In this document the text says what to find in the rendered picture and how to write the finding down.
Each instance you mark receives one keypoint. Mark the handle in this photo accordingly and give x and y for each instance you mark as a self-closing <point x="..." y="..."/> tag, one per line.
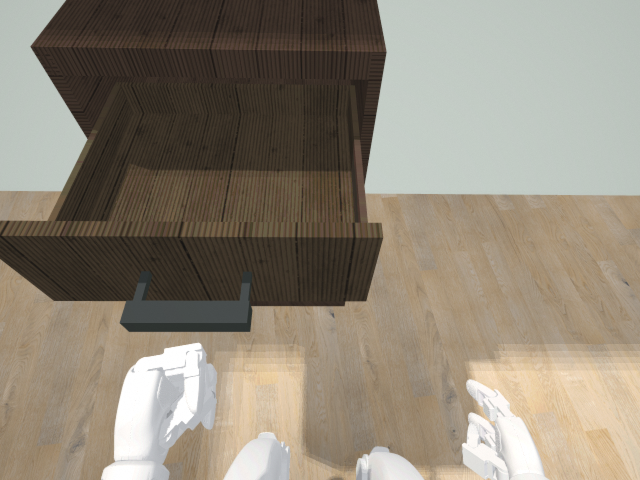
<point x="140" y="315"/>

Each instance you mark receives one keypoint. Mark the robot right shin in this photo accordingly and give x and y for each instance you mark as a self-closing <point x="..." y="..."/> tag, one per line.
<point x="379" y="449"/>

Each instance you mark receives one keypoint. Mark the robot right hand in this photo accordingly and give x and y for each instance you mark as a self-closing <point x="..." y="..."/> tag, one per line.
<point x="509" y="449"/>

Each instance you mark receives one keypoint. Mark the left robot forearm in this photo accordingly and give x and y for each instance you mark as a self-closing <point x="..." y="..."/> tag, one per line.
<point x="135" y="470"/>

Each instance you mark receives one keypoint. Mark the cabinet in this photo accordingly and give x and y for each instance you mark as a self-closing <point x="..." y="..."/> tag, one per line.
<point x="89" y="45"/>

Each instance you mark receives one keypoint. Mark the left robot thigh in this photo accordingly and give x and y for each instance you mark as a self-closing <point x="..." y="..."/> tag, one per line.
<point x="261" y="459"/>

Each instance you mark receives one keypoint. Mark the robot left hand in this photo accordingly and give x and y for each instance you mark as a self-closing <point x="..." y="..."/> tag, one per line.
<point x="179" y="380"/>

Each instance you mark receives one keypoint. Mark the drawer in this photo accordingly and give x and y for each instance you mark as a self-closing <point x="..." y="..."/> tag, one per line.
<point x="200" y="182"/>

